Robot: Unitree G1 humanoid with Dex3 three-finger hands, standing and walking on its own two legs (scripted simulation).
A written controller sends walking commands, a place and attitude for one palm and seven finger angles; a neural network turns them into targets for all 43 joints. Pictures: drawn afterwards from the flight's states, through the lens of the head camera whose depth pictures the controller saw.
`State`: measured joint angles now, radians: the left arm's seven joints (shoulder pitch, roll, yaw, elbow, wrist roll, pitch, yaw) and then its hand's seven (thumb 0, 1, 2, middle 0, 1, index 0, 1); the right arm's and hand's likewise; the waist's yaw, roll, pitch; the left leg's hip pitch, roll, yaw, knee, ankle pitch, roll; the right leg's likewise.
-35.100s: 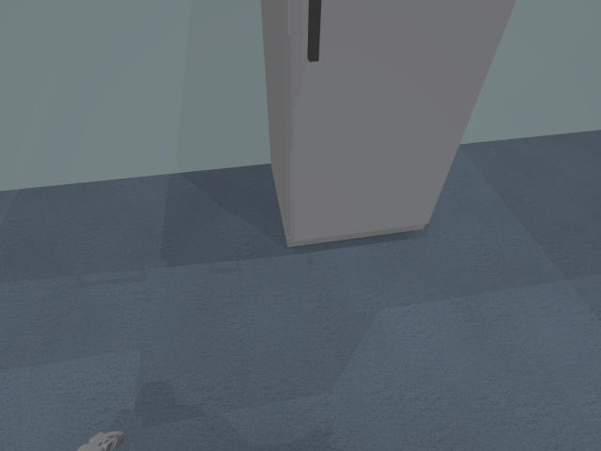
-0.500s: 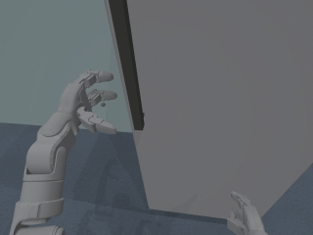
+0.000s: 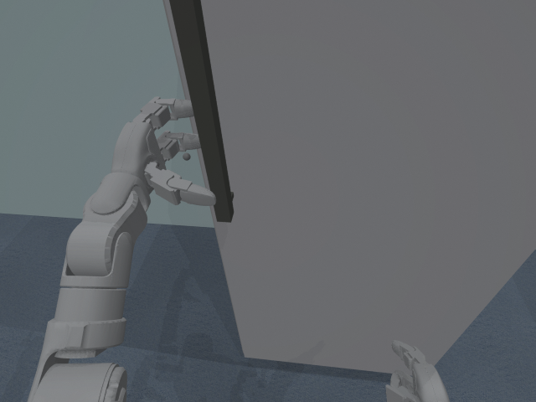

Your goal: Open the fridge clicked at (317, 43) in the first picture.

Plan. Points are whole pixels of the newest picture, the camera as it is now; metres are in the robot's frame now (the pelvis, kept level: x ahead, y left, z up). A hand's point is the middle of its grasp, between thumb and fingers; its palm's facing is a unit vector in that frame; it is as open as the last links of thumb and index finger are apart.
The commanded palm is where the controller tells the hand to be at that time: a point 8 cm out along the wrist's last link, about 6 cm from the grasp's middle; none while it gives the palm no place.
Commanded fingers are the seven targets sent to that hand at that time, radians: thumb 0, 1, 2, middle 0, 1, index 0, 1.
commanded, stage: feel for the door with the fingertips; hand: left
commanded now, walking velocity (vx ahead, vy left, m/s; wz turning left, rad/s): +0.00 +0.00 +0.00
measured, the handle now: (212, 121) +0.41 +0.11 +0.25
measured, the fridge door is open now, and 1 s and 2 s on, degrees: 0 0 0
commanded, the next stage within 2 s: slide the fingers in behind the handle in 0.04 s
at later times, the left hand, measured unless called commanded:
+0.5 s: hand (187, 161) +0.35 +0.13 +0.23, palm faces -0.02 -1.00 -0.05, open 14.0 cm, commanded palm +0.32 +0.18 +0.23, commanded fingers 0.00 -0.50 0.30 -0.30 -1.20 -0.30 -1.20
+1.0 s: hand (191, 163) +0.34 +0.12 +0.23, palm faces -0.01 -1.00 -0.04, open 14.2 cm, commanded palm +0.32 +0.16 +0.23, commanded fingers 0.00 -0.50 0.30 -0.30 -1.20 -0.30 -1.20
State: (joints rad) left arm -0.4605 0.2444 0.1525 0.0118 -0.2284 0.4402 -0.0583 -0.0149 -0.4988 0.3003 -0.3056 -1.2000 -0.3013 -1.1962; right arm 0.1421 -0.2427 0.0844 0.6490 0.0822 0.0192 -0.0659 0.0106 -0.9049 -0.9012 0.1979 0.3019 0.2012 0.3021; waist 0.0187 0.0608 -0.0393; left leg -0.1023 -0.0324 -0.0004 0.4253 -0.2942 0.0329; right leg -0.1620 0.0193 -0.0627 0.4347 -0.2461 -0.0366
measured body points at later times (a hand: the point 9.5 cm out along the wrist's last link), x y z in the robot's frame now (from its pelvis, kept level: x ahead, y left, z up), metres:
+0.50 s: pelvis +0.00 +0.00 +0.00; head -0.03 -0.03 +0.45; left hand +0.34 +0.18 +0.23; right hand +0.20 -0.22 -0.08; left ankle -0.04 +0.10 -0.74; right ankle -0.01 -0.09 -0.74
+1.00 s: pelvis -0.01 +0.00 +0.00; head -0.03 -0.02 +0.45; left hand +0.34 +0.18 +0.24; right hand +0.20 -0.20 -0.09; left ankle -0.04 +0.10 -0.74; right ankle -0.01 -0.09 -0.74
